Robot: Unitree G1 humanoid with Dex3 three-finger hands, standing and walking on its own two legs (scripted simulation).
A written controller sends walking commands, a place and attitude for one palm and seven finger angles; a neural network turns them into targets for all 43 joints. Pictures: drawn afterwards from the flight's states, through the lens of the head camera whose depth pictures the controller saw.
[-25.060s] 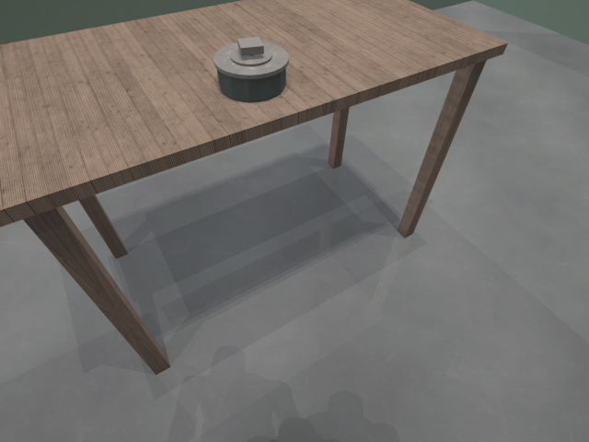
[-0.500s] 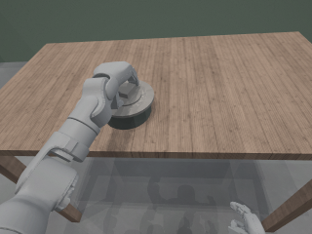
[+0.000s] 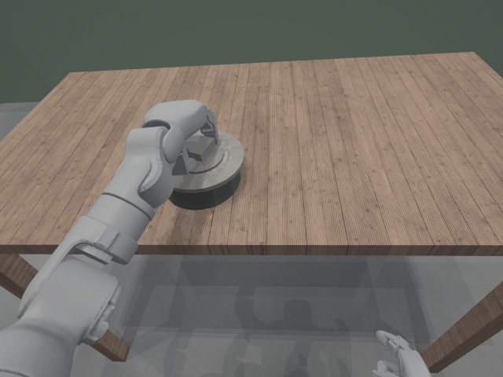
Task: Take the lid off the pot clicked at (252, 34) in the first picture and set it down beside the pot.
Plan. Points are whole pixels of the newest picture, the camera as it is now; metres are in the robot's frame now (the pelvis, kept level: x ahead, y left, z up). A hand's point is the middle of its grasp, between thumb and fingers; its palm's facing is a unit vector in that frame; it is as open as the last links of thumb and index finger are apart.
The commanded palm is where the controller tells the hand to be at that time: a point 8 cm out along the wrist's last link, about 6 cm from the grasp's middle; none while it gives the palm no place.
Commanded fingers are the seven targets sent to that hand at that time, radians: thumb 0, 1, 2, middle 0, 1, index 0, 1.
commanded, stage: close the fingers and squeeze the knob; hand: left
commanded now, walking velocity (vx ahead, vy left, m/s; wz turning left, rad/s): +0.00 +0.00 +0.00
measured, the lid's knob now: (196, 147) +0.45 +0.09 +0.16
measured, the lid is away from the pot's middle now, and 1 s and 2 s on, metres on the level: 0.01 0.01 0.03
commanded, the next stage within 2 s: lift the lid straight up in 0.46 s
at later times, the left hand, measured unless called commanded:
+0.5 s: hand (184, 153) +0.42 +0.11 +0.17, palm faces -0.21 -0.05 -0.98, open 8.3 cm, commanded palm +0.40 +0.12 +0.23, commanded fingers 0.00 0.36 1.33 -0.92 -0.63 -0.95 -0.64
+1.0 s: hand (183, 141) +0.42 +0.10 +0.19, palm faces -0.21 -0.05 -0.98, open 8.2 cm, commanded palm +0.41 +0.12 +0.27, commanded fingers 0.00 0.37 1.33 -0.93 -0.64 -0.96 -0.65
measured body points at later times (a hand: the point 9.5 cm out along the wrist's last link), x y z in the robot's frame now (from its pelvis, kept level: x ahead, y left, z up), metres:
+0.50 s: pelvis +0.00 +0.00 +0.00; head -0.01 -0.04 +0.45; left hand +0.42 +0.11 +0.23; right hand +0.16 -0.23 -0.11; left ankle -0.03 +0.12 -0.74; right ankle +0.03 -0.13 -0.74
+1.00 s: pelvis +0.00 +0.00 +0.00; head -0.01 -0.04 +0.45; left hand +0.43 +0.11 +0.25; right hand +0.16 -0.24 -0.11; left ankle -0.03 +0.12 -0.74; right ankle +0.03 -0.13 -0.74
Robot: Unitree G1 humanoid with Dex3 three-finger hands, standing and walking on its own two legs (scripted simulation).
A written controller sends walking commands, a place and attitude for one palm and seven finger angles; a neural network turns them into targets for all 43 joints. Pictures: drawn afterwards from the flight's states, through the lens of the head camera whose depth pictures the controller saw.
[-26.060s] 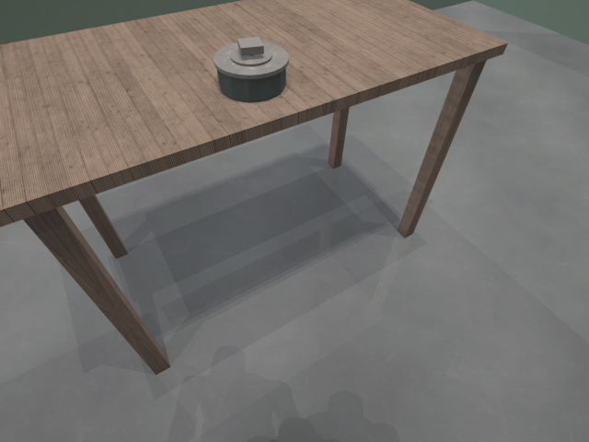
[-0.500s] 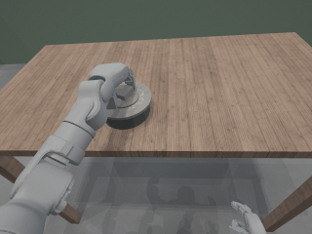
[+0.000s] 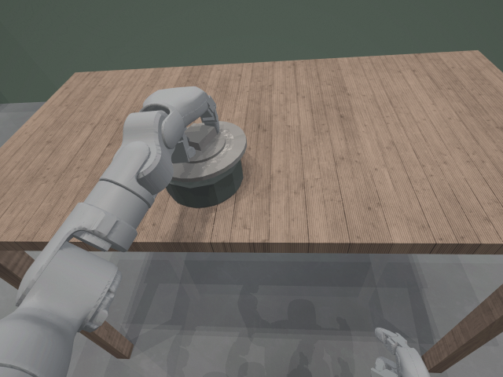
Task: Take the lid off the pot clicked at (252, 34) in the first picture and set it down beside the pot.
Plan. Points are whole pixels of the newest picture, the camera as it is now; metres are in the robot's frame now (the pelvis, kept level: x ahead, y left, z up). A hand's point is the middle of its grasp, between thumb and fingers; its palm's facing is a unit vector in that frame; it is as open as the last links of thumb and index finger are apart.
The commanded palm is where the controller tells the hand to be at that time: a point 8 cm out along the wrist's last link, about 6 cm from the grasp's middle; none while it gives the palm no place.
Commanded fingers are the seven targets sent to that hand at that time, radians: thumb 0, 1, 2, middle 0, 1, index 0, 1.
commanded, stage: lift the lid straight up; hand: left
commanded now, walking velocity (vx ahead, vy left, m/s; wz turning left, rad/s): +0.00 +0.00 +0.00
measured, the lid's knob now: (197, 136) +0.46 +0.09 +0.17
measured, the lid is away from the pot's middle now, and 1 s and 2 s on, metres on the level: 0.01 0.03 0.03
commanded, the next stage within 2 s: move the lid sideways beside the pot in 1.56 s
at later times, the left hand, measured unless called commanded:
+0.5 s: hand (183, 114) +0.44 +0.10 +0.23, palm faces -0.15 -0.03 -0.99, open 8.2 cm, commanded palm +0.42 +0.11 +0.30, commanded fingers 0.00 0.37 1.33 -0.93 -0.64 -0.96 -0.65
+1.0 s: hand (178, 83) +0.45 +0.10 +0.28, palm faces -0.07 -0.02 -1.00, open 8.2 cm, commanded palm +0.42 +0.11 +0.34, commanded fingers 0.00 0.37 1.33 -0.93 -0.64 -0.96 -0.65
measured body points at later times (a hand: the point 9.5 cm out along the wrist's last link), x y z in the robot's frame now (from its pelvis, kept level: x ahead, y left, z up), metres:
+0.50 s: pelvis +0.00 +0.00 +0.00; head +0.00 -0.04 +0.45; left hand +0.44 +0.10 +0.28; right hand +0.16 -0.24 -0.11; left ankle -0.02 +0.12 -0.74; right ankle +0.03 -0.13 -0.74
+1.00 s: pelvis +0.00 +0.01 +0.00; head +0.00 -0.04 +0.45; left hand +0.45 +0.09 +0.33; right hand +0.17 -0.23 -0.11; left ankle -0.02 +0.12 -0.74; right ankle +0.03 -0.13 -0.74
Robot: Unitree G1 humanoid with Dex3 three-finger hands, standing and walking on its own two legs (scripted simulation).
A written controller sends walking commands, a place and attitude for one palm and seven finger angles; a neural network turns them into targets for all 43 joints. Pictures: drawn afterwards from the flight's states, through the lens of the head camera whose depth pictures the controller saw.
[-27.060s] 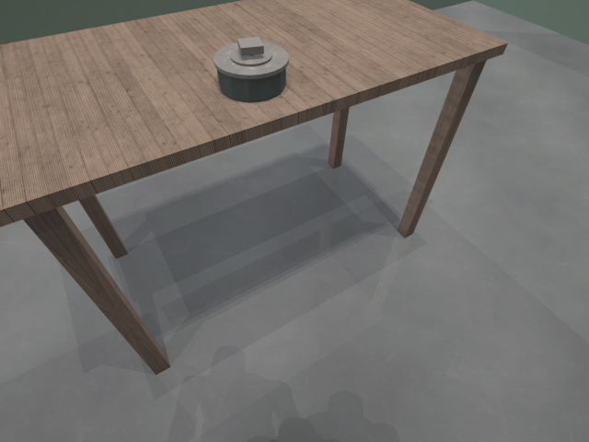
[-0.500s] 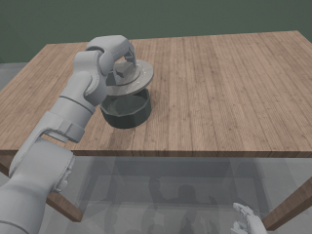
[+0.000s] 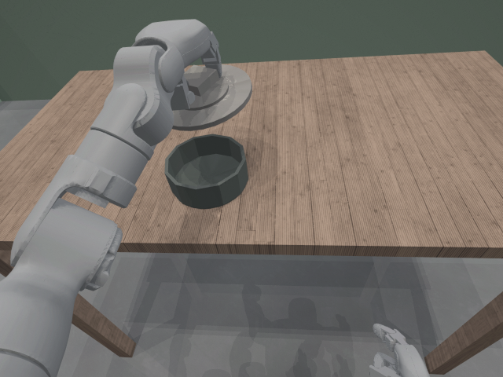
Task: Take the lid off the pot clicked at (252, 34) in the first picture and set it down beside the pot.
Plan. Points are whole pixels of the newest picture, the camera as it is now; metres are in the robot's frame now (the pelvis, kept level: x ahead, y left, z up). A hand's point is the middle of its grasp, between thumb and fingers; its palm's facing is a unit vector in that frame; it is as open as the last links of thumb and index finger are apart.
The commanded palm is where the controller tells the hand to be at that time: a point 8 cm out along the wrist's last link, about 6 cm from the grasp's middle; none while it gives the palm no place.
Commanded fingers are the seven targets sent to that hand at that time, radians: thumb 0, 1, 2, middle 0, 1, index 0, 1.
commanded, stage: lift the lid straight up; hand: left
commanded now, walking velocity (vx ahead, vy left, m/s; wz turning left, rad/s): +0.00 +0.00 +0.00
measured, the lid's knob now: (197, 80) +0.48 +0.08 +0.26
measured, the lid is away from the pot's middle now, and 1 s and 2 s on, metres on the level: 0.03 0.03 0.17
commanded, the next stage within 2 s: move the lid sideways beside the pot in 0.56 s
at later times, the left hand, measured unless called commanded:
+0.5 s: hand (170, 59) +0.44 +0.10 +0.31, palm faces +0.00 -0.02 -1.00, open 8.2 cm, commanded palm +0.41 +0.10 +0.37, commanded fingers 0.00 0.37 1.33 -0.93 -0.64 -0.96 -0.65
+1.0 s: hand (154, 66) +0.44 +0.12 +0.31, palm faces -0.02 -0.02 -1.00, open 8.2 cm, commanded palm +0.40 +0.15 +0.37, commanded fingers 0.00 0.37 1.33 -0.93 -0.64 -0.96 -0.65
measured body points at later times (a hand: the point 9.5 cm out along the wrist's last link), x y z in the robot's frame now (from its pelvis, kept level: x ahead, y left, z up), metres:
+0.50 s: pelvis +0.00 +0.00 +0.00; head +0.00 -0.04 +0.45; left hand +0.43 +0.10 +0.37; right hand +0.17 -0.23 -0.11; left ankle -0.02 +0.11 -0.74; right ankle +0.03 -0.13 -0.74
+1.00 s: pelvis +0.00 +0.00 +0.00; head -0.01 -0.05 +0.45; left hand +0.43 +0.12 +0.36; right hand +0.16 -0.24 -0.11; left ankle -0.02 +0.11 -0.74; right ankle +0.03 -0.13 -0.74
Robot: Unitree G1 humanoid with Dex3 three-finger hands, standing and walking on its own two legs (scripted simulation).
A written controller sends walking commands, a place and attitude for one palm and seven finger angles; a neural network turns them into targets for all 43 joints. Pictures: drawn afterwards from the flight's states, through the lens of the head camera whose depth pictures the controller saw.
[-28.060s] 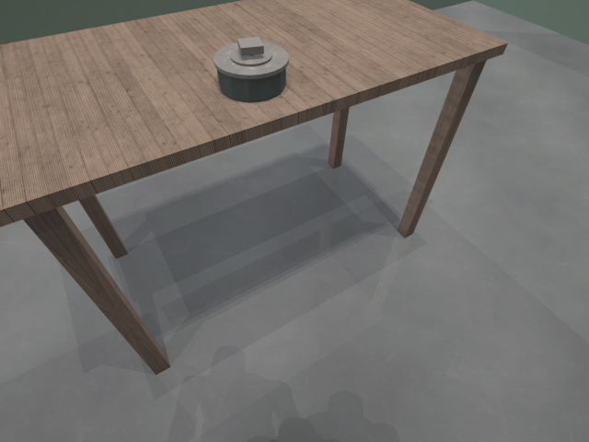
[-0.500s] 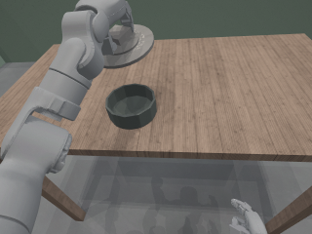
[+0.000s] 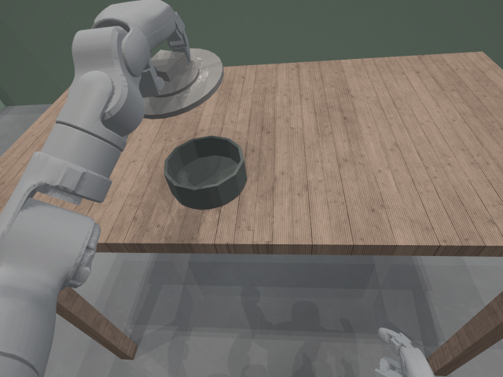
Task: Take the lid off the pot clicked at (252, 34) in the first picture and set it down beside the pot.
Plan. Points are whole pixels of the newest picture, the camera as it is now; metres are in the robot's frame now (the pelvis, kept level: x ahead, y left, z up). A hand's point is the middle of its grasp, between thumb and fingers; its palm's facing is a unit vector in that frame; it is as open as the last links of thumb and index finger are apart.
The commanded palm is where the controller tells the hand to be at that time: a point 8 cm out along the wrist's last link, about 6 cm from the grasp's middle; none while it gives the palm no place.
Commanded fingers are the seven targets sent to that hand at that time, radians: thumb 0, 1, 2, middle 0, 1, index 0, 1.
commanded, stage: move the lid sideways beside the pot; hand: left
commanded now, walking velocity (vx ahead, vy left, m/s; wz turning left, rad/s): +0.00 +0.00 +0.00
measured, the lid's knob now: (165, 65) +0.47 +0.12 +0.30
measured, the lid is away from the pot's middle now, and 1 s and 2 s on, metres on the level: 0.03 0.17 0.22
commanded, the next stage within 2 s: lower the lid onto the table in 1.70 s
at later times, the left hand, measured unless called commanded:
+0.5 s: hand (95, 77) +0.43 +0.20 +0.31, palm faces -0.06 -0.02 -1.00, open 8.2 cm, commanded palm +0.40 +0.22 +0.37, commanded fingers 0.00 0.37 1.33 -0.93 -0.64 -0.96 -0.65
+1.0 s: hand (56, 81) +0.44 +0.27 +0.30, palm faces -0.09 -0.02 -1.00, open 8.2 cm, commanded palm +0.41 +0.28 +0.37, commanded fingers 0.00 0.37 1.33 -0.93 -0.64 -0.96 -0.65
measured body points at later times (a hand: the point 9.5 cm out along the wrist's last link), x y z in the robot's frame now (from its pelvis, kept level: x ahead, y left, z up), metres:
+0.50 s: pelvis -0.01 +0.00 +0.00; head -0.01 -0.03 +0.45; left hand +0.43 +0.20 +0.36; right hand +0.15 -0.24 -0.11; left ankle -0.02 +0.11 -0.74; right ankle +0.03 -0.13 -0.74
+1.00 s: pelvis +0.00 +0.01 +0.00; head +0.02 -0.01 +0.45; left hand +0.44 +0.27 +0.35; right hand +0.13 -0.24 -0.12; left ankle -0.02 +0.11 -0.74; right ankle +0.03 -0.13 -0.74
